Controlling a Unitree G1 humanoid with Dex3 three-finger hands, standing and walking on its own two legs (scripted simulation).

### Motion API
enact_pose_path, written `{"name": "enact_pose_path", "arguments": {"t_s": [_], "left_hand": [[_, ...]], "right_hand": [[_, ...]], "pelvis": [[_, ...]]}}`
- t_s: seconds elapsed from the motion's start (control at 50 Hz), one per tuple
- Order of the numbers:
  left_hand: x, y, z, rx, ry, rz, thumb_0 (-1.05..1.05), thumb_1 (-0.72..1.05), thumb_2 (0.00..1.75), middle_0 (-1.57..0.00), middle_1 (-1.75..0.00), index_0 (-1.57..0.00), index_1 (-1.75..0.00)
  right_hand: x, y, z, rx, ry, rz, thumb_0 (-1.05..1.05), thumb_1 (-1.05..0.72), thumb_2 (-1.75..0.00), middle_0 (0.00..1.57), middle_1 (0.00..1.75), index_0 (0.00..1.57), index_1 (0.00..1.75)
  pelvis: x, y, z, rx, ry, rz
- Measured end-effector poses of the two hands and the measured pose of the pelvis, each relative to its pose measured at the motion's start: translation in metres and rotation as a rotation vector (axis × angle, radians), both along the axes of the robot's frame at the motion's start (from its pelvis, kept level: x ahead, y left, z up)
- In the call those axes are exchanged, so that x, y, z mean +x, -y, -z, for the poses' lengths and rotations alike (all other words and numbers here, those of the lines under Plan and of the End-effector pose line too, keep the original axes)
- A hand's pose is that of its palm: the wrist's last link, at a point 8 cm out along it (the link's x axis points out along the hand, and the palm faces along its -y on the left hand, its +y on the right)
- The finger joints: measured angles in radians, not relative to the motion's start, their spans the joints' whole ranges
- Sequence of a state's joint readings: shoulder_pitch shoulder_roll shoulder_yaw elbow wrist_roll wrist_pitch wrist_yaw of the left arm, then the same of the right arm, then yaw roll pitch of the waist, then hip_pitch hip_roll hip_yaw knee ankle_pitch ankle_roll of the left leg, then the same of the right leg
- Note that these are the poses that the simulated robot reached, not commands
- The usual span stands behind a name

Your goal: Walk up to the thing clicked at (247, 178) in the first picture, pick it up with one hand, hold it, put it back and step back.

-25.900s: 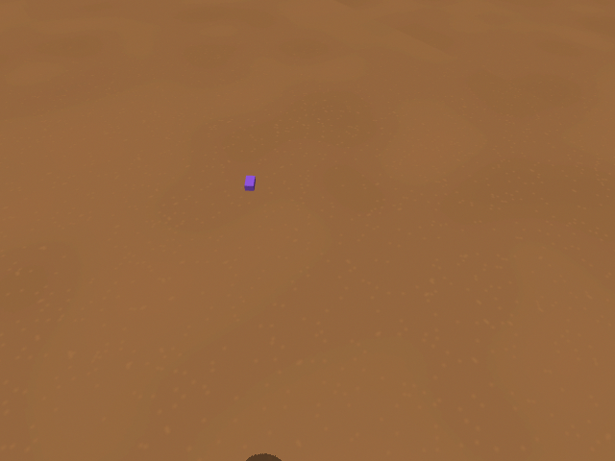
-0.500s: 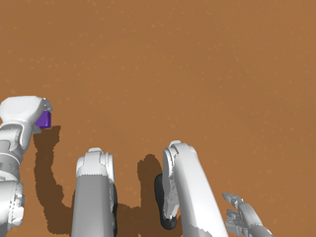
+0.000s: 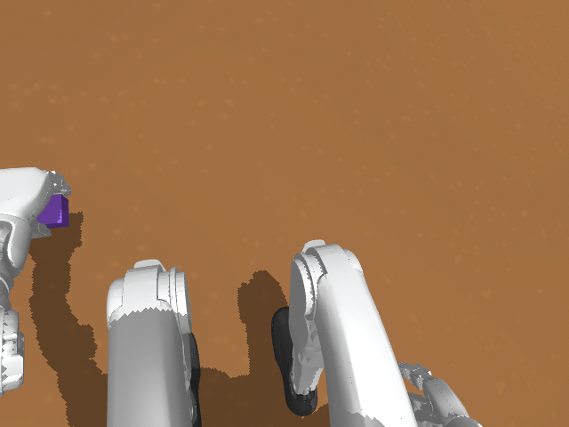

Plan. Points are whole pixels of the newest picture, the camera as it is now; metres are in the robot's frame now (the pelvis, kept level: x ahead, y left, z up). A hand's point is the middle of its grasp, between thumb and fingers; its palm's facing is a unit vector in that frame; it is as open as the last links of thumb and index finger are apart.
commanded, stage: crouch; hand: left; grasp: from above
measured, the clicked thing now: (37, 213) +0.41 +0.32 -0.21
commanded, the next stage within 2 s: lower in 0.06 s
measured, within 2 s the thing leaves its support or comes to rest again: rests again in 1.34 s
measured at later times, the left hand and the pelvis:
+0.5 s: hand (44, 227) +0.40 +0.32 -0.23, palm faces -0.49 -0.10 -0.87, open 7.2 cm; pelvis +0.00 +0.00 -0.03, yaw -2 degrees
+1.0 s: hand (54, 229) +0.40 +0.32 -0.28, palm faces -0.50 -0.13 -0.86, open 7.2 cm; pelvis +0.01 +0.00 -0.06, yaw -4 degrees
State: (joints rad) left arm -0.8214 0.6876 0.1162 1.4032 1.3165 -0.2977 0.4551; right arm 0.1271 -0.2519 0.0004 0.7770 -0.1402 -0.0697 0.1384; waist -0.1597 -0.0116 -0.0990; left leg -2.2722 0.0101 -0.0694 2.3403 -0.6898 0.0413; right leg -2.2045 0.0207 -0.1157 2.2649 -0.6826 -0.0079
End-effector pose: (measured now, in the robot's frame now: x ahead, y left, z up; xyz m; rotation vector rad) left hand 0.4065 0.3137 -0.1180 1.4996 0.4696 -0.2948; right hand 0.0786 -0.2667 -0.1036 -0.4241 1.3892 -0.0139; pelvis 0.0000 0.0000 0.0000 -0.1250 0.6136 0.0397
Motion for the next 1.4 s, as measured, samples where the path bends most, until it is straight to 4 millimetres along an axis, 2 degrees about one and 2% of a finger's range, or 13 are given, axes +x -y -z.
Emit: {"name": "enact_pose_path", "arguments": {"t_s": [0.28,0.42,0.64,0.82,1.04,1.26,1.4], "left_hand": [[0.000,-0.010,0.020,-0.001,-0.012,-0.009,0.00,0.41,0.10,-0.96,-0.17,-1.00,-0.13],[-0.004,-0.009,0.045,-0.026,-0.044,-0.006,0.00,0.41,0.10,-0.98,-0.14,-1.01,-0.11],[0.003,-0.008,0.070,-0.039,0.014,-0.006,0.00,0.41,0.10,-0.98,-0.14,-1.01,-0.11],[0.005,-0.011,0.083,-0.026,-0.015,-0.051,0.00,0.40,0.11,-0.99,-0.13,-1.02,-0.11],[0.002,-0.009,0.108,-0.063,-0.038,-0.035,0.00,0.41,0.10,-0.98,-0.14,-1.01,-0.11],[0.010,-0.002,0.117,-0.053,0.016,0.006,0.00,0.41,0.09,-0.98,-0.15,-1.01,-0.12],[0.010,-0.008,0.122,-0.029,-0.001,-0.044,0.00,0.41,0.09,-0.98,-0.14,-1.01,-0.11]], "right_hand": [[0.010,0.000,0.015,-0.008,-0.002,-0.032,0.00,-0.91,-0.89,0.20,0.30,0.21,0.30],[0.014,0.002,0.019,-0.021,0.001,-0.063,0.00,-0.91,-0.89,0.20,0.30,0.21,0.30],[0.004,0.008,0.025,-0.053,-0.036,-0.073,0.00,-0.91,-0.89,0.20,0.30,0.21,0.30],[0.000,0.005,0.030,-0.033,-0.045,-0.091,0.00,-0.90,-0.89,0.20,0.30,0.21,0.30],[-0.015,-0.003,0.032,-0.024,-0.101,-0.130,0.00,-0.90,-0.89,0.20,0.30,0.21,0.30],[-0.009,-0.008,0.026,-0.024,-0.079,-0.186,0.00,-0.90,-0.89,0.20,0.30,0.21,0.30],[-0.003,-0.007,0.023,-0.008,-0.057,-0.222,0.00,-0.90,-0.89,0.20,0.30,0.21,0.30]], "pelvis": [[0.003,0.000,0.017,-0.009,0.011,0.006],[0.003,0.000,0.027,-0.016,0.027,0.013],[0.005,0.000,0.044,-0.031,0.046,0.026],[0.008,-0.001,0.049,-0.040,0.056,0.036],[0.007,-0.001,0.058,-0.057,0.089,0.047],[0.010,-0.005,0.063,-0.080,0.100,0.057],[0.010,-0.005,0.064,-0.082,0.105,0.056]]}}
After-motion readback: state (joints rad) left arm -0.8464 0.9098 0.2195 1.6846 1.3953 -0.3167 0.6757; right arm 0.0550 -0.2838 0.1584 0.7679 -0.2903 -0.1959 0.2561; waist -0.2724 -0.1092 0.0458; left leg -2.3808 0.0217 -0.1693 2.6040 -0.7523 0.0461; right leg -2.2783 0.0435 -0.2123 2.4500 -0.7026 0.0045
